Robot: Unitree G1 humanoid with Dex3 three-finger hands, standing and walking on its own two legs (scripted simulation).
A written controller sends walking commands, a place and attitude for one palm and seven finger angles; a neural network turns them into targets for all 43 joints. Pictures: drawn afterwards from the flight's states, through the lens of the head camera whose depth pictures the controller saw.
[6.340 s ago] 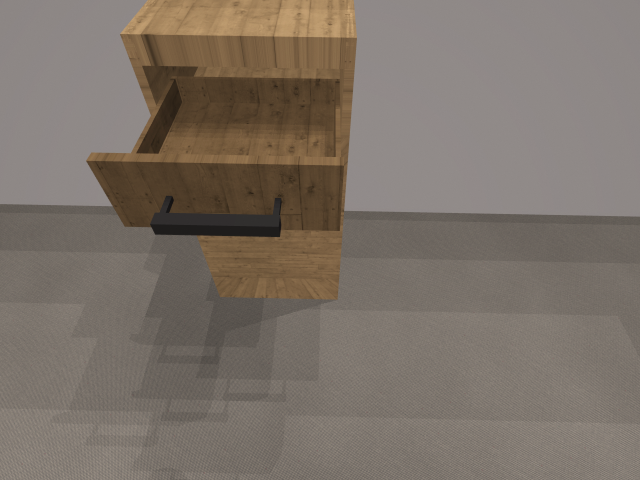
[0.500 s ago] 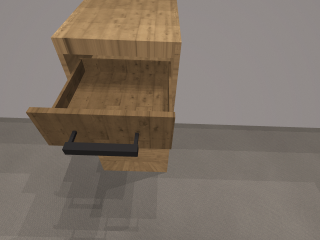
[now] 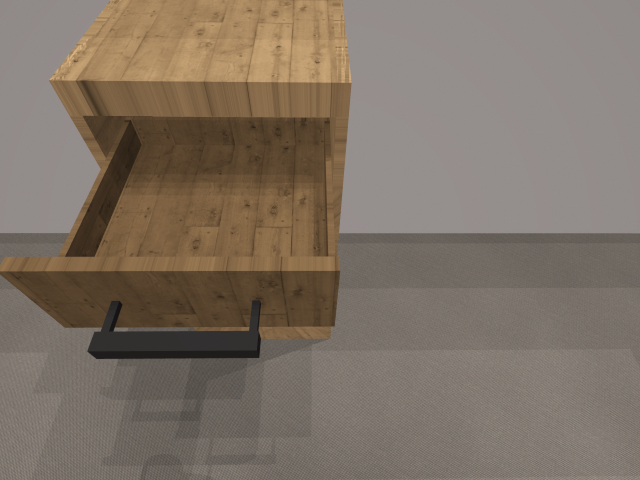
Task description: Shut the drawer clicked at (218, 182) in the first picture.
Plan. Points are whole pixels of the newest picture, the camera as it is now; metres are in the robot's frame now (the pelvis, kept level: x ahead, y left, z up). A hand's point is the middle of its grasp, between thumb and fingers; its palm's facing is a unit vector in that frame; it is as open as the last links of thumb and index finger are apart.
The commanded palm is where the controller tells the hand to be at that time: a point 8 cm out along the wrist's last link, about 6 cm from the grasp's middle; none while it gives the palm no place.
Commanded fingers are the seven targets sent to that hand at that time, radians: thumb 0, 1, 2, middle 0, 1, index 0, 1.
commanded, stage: come to a stop and stand still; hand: left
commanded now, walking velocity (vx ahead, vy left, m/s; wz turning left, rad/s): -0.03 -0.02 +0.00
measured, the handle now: (181, 327) +0.29 +0.19 +0.02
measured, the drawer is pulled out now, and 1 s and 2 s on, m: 0.29 0.29 0.29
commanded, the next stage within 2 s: look again from close up in 0.56 s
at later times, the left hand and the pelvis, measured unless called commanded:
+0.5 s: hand out of the picture +0.06 +0.17 -0.17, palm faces -0.02 -0.97 -0.22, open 7.4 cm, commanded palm none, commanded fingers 0.00 0.90 0.90 -0.20 -0.30 -0.20 -0.30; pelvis -0.02 -0.01 -0.01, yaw -1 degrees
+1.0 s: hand out of the picture +0.00 +0.16 -0.18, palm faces +0.00 -0.98 -0.21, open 7.4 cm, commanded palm none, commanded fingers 0.00 0.90 0.90 -0.20 -0.30 -0.20 -0.30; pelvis -0.01 -0.02 -0.01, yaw +0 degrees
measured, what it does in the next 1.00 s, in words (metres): stands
